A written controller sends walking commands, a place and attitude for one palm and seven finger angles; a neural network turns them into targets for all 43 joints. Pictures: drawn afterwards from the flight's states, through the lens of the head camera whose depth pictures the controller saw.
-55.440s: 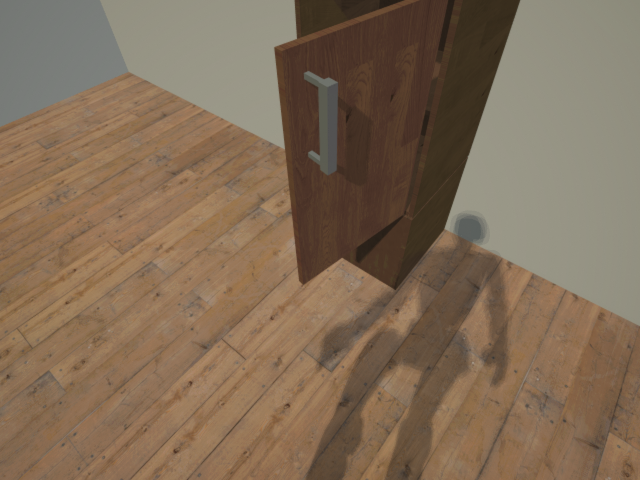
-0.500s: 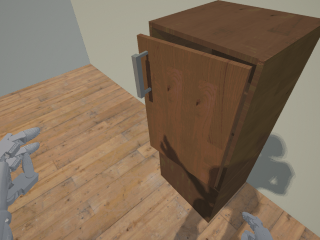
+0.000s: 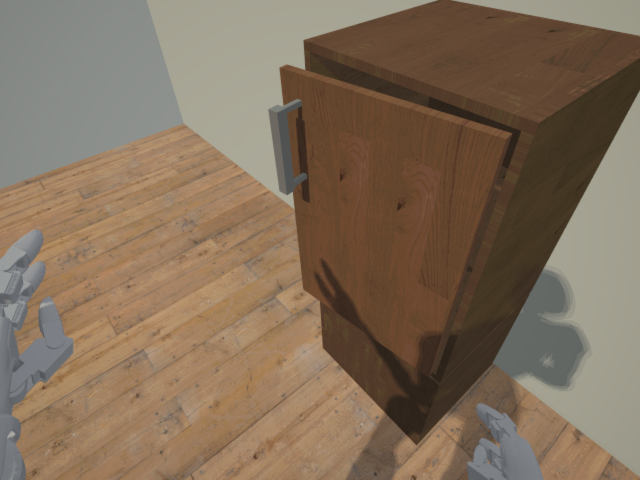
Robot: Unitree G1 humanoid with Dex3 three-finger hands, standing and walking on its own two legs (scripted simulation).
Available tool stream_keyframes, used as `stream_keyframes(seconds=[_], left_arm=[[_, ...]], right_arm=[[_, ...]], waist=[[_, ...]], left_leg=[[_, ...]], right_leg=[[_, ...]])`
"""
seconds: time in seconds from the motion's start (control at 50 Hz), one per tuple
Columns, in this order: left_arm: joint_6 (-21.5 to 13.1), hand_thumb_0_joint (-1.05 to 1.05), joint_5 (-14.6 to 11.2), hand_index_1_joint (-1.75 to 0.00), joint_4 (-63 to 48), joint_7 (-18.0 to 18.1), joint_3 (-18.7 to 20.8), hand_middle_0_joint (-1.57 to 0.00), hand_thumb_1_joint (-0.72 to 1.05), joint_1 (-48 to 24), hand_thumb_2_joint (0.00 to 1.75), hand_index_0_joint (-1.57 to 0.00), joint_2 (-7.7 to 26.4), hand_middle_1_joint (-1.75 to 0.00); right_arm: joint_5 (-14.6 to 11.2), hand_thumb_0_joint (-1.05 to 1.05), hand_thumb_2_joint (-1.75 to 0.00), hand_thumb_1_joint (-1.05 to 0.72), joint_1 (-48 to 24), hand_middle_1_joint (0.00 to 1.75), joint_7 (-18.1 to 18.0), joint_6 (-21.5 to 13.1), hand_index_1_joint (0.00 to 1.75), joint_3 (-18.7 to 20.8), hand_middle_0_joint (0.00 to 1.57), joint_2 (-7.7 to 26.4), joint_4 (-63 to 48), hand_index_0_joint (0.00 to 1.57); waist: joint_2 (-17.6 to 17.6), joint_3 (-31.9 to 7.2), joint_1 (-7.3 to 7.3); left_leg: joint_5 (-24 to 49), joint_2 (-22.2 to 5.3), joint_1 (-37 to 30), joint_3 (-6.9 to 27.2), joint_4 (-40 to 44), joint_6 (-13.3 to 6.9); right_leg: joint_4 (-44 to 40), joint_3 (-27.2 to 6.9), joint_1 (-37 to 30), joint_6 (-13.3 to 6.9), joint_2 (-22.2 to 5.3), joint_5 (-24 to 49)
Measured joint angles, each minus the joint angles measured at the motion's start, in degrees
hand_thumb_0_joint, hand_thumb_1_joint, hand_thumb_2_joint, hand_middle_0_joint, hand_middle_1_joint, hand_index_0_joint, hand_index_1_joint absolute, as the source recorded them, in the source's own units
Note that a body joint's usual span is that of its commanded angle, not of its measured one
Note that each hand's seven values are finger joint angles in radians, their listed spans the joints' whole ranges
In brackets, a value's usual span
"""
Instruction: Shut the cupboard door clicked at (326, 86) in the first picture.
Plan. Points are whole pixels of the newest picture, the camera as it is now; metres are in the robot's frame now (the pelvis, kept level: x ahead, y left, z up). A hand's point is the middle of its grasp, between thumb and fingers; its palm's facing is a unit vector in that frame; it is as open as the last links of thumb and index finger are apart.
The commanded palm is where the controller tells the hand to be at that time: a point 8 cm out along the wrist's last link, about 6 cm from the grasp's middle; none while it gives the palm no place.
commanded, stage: step back with the hand held close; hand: left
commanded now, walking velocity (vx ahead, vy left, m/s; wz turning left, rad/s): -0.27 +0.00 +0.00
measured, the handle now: (290, 148) +0.63 +0.13 +0.12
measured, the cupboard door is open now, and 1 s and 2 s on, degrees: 8 8 8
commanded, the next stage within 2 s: stop stepping back and stand still in 0.96 s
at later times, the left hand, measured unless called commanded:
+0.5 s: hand (7, 389) +0.14 +0.29 +0.16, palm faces +0.41 -0.77 -0.49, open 7.4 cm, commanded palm +0.08 +0.32 +0.17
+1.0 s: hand out of the picture +0.01 +0.31 +0.17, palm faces +0.51 -0.74 -0.43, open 7.4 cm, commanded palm -0.08 +0.34 +0.17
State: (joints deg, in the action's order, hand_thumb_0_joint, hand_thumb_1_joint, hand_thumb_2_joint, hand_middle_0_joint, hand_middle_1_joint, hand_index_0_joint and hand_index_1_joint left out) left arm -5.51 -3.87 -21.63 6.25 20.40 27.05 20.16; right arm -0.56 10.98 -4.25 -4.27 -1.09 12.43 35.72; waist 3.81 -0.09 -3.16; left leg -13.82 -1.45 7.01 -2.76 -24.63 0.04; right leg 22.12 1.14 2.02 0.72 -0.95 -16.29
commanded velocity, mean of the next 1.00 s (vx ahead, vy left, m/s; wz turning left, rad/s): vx -0.30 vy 0.00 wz -0.01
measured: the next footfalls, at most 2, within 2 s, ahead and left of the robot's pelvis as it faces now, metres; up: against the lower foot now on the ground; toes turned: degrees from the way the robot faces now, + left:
right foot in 1.08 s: -0.18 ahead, -0.10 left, +0.00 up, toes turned +7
left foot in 1.32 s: -0.24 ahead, +0.17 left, +0.00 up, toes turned +8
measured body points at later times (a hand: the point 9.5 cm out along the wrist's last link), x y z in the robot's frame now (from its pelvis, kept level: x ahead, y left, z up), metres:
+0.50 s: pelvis -0.06 +0.02 -0.01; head -0.07 +0.03 +0.44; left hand +0.11 +0.33 +0.19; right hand +0.11 -0.22 -0.08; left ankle +0.00 +0.12 -0.74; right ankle -0.04 -0.13 -0.74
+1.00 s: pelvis -0.19 +0.02 -0.03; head -0.19 +0.04 +0.42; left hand -0.02 +0.34 +0.20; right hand -0.02 -0.21 -0.11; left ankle -0.01 +0.12 -0.74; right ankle -0.13 -0.12 -0.72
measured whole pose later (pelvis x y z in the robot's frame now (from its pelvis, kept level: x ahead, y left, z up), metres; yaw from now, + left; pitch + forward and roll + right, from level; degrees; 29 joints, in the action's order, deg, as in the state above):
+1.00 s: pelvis -0.19 +0.02 -0.03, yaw +5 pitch -2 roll -5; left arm -13.7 -3.0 -27.0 9.8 26.2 24.3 27.4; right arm 0.0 14.0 -5.2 -5.2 1.1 11.6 34.7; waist 3.1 2.3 2.7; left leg -7.6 -3.9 31.9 -1.6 -35.0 -3.3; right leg 48.2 1.0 24.8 0.0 3.6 -25.7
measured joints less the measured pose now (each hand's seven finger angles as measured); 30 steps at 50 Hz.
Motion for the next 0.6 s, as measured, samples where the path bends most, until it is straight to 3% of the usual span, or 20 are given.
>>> stream_keyframes(seconds=[0.12, 0.22, 0.34, 0.44, 0.6], left_arm=[[-1.32, 0.02, 0.01, -0.30, 1.42, -0.23, 1.62, -0.21, 0.89, -0.26, 0.90, -0.21, 0.85, -0.30], [-1.04, 0.02, 0.01, -0.30, -1.43, 0.00, 0.59, -0.21, 0.89, 2.24, 0.90, -0.21, 1.79, -0.30], [-1.46, 0.02, -0.37, -0.30, -5.13, 0.51, 2.09, -0.21, 0.89, 4.56, 0.90, -0.21, 5.28, -0.30], [-2.65, 0.02, -0.49, -0.30, -5.39, 1.35, 4.57, -0.21, 0.89, 4.47, 0.90, -0.21, 6.92, -0.30], [-4.83, 0.02, 1.47, -0.30, -3.70, 2.04, 4.35, -0.21, 0.89, 2.97, 0.90, -0.21, 3.52, -0.30]], right_arm=[[-0.31, 0.02, -0.90, -0.91, -0.26, 0.30, -0.05, 2.46, 0.29, 0.22, 0.20, 0.93, -0.42, 0.21], [-0.59, 0.02, -0.90, -0.91, -0.77, 0.30, -0.63, 4.87, 0.29, 1.30, 0.20, 1.70, -1.77, 0.21], [-0.95, 0.02, -0.90, -0.91, -0.85, 0.30, -1.37, 6.80, 0.29, 1.73, 0.20, 1.26, -3.91, 0.21], [-0.97, 0.02, -0.90, -0.91, -0.36, 0.30, -1.38, 6.51, 0.29, 1.34, 0.20, 0.66, -4.91, 0.21], [-0.98, 0.02, -0.90, -0.91, 1.69, 0.30, -1.27, 3.58, 0.29, 0.74, 0.20, 0.82, -4.89, 0.21]], waist=[[0.60, -0.13, 0.93], [-0.12, 0.24, 2.08], [-1.90, 0.28, 3.16], [-2.85, -0.22, 3.39], [-2.14, 0.18, 3.16]], left_leg=[[-0.36, -0.54, 4.62, 0.38, -2.50, -0.27], [-0.40, -0.11, 7.64, -0.47, -4.13, -0.86], [0.12, 0.35, 9.76, -1.47, -5.59, -1.58], [1.19, 0.21, 11.67, -1.67, -6.80, -2.02], [1.88, -0.28, 16.36, -0.12, -11.45, -2.79]], right_leg=[[0.53, 0.31, 3.63, 0.18, 0.50, 0.64], [3.23, -0.55, 7.41, 0.85, -0.09, 0.32], [6.09, -1.57, 10.47, 1.51, -0.67, 0.43], [7.51, -1.82, 12.54, 1.76, -0.58, 1.49], [11.63, -0.62, 16.30, 1.65, 0.08, 2.41]])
